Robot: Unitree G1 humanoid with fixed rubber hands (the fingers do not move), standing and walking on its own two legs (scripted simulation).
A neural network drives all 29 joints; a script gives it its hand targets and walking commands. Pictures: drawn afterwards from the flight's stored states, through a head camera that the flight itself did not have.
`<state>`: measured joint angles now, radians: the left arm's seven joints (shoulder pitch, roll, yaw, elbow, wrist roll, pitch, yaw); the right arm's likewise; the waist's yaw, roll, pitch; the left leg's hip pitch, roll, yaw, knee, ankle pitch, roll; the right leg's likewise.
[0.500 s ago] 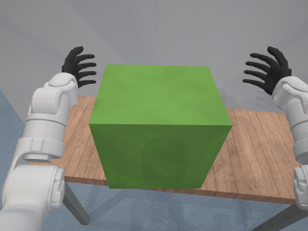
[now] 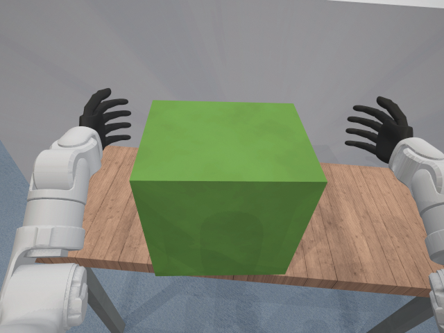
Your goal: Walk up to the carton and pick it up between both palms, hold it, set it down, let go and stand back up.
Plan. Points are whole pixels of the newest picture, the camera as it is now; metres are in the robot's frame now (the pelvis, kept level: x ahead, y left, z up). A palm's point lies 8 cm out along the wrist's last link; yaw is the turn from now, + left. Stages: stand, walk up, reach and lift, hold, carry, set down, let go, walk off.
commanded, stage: set down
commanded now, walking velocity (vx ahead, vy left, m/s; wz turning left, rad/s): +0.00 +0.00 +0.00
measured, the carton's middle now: (222, 192) +0.39 +0.01 +0.06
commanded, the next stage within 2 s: none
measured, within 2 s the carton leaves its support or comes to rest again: neither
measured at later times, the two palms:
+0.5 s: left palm (87, 165) +0.34 +0.23 +0.17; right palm (395, 186) +0.32 -0.27 +0.16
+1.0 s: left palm (77, 199) +0.30 +0.24 +0.14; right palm (394, 224) +0.28 -0.26 +0.12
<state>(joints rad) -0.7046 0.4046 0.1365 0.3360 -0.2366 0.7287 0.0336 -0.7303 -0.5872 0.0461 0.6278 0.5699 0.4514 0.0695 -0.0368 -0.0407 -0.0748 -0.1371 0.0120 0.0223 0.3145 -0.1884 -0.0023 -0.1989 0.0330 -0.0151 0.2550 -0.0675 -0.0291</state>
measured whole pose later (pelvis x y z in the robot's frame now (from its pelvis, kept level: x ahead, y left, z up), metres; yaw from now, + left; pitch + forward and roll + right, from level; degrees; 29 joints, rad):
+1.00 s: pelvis +0.02 +0.02 +0.00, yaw -2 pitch -1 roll -1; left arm -0.06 0.27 0.19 -0.23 -0.21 0.64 0.06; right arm -0.03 -0.50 -0.14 -0.01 0.44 0.39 0.08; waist -0.02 0.03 -0.05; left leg -0.05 0.00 0.05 0.29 -0.21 0.02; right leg -0.14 0.02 0.02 0.25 -0.09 -0.01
